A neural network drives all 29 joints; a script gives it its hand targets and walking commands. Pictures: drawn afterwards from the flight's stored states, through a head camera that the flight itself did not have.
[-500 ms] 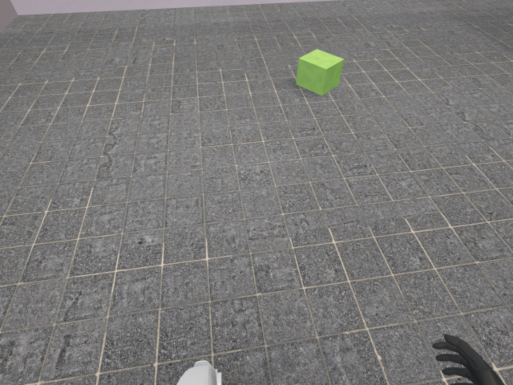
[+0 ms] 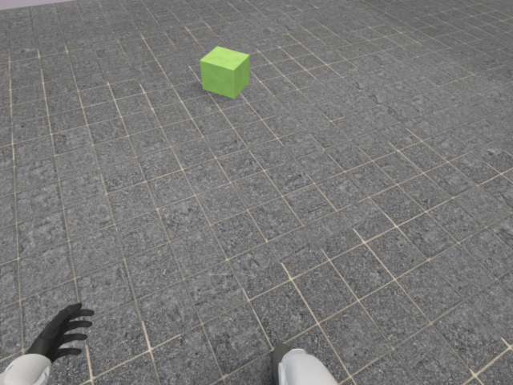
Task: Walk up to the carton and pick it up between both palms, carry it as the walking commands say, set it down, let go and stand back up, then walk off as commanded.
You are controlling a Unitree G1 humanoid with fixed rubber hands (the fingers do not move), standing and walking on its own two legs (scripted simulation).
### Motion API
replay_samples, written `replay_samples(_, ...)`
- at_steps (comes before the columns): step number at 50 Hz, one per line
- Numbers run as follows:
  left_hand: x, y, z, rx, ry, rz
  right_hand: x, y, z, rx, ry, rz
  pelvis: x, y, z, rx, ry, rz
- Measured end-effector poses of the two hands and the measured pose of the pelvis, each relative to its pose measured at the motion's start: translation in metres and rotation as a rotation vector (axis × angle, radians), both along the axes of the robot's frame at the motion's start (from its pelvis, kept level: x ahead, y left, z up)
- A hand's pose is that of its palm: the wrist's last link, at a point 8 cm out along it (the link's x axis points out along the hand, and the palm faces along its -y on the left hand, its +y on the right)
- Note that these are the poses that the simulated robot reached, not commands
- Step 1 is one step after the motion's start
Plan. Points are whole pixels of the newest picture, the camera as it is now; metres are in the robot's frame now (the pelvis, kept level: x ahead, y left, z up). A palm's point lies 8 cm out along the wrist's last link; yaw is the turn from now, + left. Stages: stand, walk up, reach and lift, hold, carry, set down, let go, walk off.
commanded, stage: walk up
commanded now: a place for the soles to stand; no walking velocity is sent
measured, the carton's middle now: (225, 72) +2.07 -0.05 -0.67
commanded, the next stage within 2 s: none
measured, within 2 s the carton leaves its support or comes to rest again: neither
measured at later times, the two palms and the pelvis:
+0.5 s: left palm (44, 276) +0.36 +0.36 -0.09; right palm (364, 173) +0.54 -0.31 -0.06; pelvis +0.35 +0.00 -0.01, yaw +1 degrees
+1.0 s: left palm (123, 98) +0.88 +0.28 -0.06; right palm (368, 155) +0.62 -0.37 -0.09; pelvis +0.65 -0.01 -0.01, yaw -2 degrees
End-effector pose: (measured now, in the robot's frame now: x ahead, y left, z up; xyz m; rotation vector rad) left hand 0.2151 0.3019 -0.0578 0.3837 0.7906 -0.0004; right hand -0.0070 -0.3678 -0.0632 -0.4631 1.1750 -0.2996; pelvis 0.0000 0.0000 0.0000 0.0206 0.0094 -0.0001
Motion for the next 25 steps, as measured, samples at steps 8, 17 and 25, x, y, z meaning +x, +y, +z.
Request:
replay_samples(8,0.126,-0.023,-0.007,0.054,-0.048,0.045,0.141,-0.006,-0.039,0.067,-0.018,-0.018,0.12,-0.027,-0.017,-0.023,-0.007,-0.006)
replay_samples(17,0.096,0.019,-0.004,0.128,0.157,0.237,0.362,0.014,-0.017,0.127,-0.169,0.187,0.233,-0.025,0.002,-0.055,-0.013,0.012)
replay_samples(25,0.143,0.055,-0.031,0.132,0.297,0.301,0.545,0.053,0.003,0.111,-0.298,0.285,0.349,0.0,-0.009,-0.066,-0.018,0.025)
